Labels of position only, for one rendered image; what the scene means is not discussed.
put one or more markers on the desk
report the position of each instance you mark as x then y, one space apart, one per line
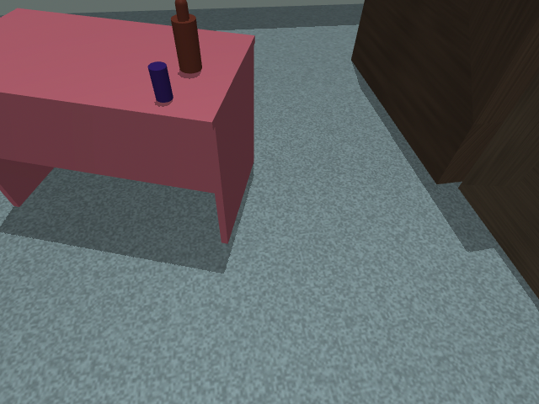
76 93

